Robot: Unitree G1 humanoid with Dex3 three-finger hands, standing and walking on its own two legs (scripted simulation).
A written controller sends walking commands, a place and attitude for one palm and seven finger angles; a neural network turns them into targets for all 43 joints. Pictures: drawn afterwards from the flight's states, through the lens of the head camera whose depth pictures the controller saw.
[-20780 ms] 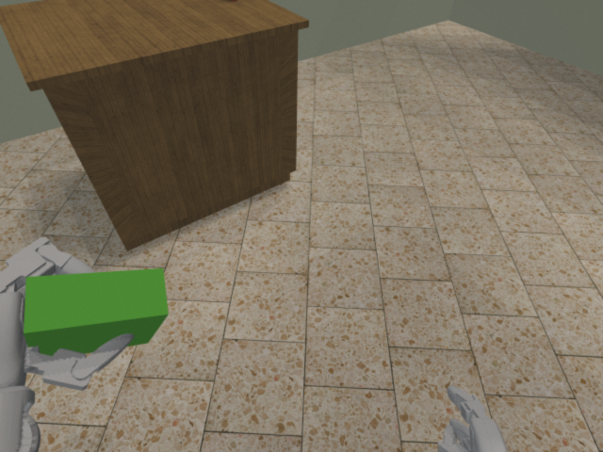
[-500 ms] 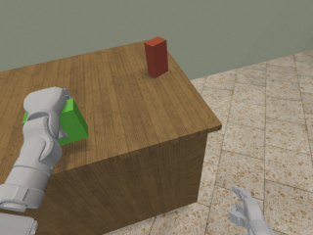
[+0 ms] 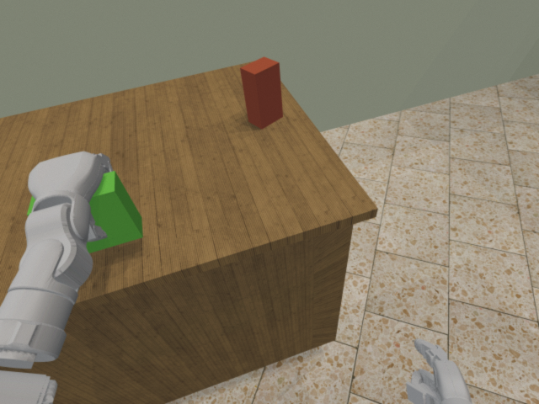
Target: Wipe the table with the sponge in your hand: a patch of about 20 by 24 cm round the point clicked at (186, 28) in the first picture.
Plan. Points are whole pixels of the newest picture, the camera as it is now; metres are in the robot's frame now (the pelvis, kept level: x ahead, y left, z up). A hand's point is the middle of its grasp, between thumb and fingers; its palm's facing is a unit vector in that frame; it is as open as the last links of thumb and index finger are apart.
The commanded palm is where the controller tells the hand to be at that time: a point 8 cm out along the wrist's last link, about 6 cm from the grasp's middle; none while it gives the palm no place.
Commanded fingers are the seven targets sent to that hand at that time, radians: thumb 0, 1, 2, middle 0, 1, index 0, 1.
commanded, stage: lower the sponge onto the table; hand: left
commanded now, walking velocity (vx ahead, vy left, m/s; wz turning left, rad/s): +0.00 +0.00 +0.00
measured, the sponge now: (96, 223) +0.33 +0.32 +0.11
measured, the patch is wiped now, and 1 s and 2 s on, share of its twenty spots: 0.00 0.00 0.10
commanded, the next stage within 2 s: wipe forward along the first lane in 1.34 s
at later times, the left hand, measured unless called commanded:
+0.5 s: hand (94, 215) +0.34 +0.32 +0.12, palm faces -0.03 -0.02 -1.00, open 9.4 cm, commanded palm +0.31 +0.32 +0.19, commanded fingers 0.00 0.10 1.30 -1.20 -1.60 -1.20 -1.60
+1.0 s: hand (99, 231) +0.32 +0.31 +0.10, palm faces -0.04 -0.03 -1.00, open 9.4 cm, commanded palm +0.30 +0.31 +0.17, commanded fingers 0.00 0.10 1.30 -1.20 -1.60 -1.20 -1.60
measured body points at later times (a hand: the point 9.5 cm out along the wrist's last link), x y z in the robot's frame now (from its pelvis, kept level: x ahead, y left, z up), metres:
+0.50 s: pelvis +0.00 +0.01 +0.00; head +0.01 -0.03 +0.45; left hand +0.33 +0.32 +0.17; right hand +0.21 -0.22 -0.11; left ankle -0.01 +0.12 -0.74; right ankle -0.01 -0.09 -0.74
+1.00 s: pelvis +0.00 +0.01 +0.00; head +0.01 -0.03 +0.45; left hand +0.32 +0.31 +0.15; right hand +0.22 -0.22 -0.10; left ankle -0.01 +0.12 -0.74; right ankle -0.01 -0.09 -0.74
